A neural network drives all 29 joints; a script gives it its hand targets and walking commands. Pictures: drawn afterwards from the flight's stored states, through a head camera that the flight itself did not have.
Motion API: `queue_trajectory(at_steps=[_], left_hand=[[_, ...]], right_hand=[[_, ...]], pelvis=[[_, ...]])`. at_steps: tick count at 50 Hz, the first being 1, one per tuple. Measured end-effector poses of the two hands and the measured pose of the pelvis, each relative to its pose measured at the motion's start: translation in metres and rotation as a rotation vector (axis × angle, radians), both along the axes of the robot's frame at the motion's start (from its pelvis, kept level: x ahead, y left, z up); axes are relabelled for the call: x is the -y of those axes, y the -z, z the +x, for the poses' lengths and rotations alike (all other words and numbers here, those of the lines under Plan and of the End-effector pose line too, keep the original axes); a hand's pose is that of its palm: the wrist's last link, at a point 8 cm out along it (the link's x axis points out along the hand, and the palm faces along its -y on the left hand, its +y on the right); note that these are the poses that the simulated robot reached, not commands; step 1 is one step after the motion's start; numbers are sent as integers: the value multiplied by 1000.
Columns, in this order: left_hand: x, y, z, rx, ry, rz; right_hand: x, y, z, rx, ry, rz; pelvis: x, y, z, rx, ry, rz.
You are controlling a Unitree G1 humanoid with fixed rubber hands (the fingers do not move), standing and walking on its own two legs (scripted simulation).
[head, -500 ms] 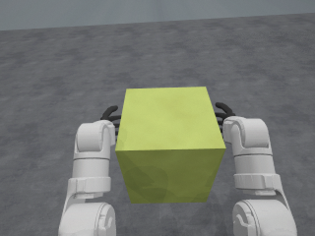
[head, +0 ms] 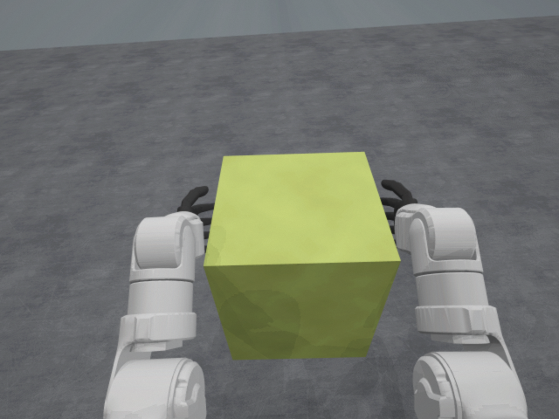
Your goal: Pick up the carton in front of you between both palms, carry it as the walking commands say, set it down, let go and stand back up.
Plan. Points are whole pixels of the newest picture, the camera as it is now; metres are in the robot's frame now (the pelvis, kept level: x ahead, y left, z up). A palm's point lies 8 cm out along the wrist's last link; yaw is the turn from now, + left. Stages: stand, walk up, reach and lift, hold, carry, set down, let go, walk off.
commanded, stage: carry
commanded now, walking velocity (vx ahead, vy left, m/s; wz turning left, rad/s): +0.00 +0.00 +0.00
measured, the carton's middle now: (296, 259) +0.35 +0.00 +0.06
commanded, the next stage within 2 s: none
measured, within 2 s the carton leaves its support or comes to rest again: neither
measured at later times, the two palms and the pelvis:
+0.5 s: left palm (190, 233) +0.34 +0.15 +0.13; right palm (408, 225) +0.34 -0.15 +0.13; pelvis +0.00 +0.00 +0.00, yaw +0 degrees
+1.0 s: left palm (194, 219) +0.38 +0.15 +0.12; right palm (400, 211) +0.38 -0.15 +0.13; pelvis +0.04 +0.00 -0.01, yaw +0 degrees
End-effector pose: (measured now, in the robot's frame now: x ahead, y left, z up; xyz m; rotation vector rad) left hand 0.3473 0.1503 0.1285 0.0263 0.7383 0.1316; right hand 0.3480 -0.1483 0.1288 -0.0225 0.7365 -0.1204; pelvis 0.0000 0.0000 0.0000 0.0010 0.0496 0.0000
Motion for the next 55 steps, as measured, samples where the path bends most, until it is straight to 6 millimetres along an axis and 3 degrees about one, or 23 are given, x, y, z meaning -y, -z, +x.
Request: queue_trajectory(at_steps=[41,48,55], left_hand=[[3,-1,-4,2,-2,2],[2,3,18,3,5,0],[7,19,63,-4,11,10]], right_hand=[[3,-1,-3,2,-1,2],[2,0,19,2,-3,-9],[6,21,60,-4,-6,-10]], pelvis=[[3,2,0,2,-3,-1],[2,9,26,-21,-6,-4],[5,26,67,-40,-10,-16]])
